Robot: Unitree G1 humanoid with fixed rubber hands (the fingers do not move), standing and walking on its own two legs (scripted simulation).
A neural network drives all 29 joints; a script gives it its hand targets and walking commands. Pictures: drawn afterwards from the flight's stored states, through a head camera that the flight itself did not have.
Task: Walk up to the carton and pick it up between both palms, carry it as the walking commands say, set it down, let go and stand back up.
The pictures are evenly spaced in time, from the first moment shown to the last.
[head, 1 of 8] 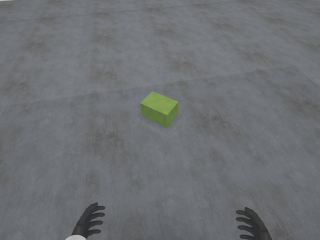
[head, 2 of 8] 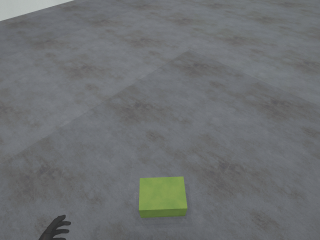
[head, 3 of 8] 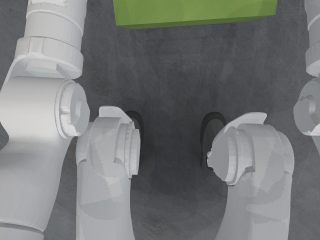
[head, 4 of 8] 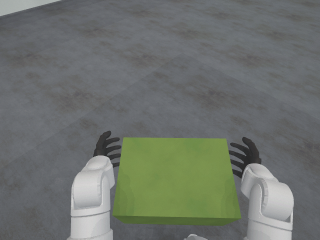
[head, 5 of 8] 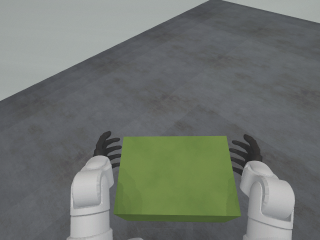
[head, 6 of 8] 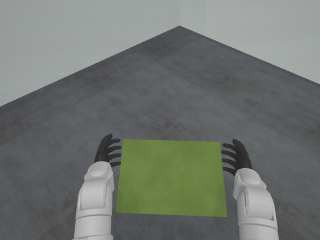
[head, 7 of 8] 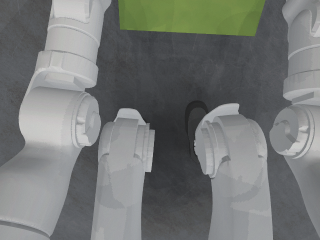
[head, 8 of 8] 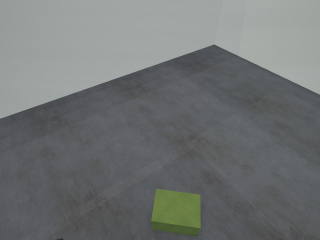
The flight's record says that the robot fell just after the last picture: no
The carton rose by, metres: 0.70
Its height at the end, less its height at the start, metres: +0.00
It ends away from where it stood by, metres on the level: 4.15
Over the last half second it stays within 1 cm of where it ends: yes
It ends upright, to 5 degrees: yes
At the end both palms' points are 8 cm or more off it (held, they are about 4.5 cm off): yes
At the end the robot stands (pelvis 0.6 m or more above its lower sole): yes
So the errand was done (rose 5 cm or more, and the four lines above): yes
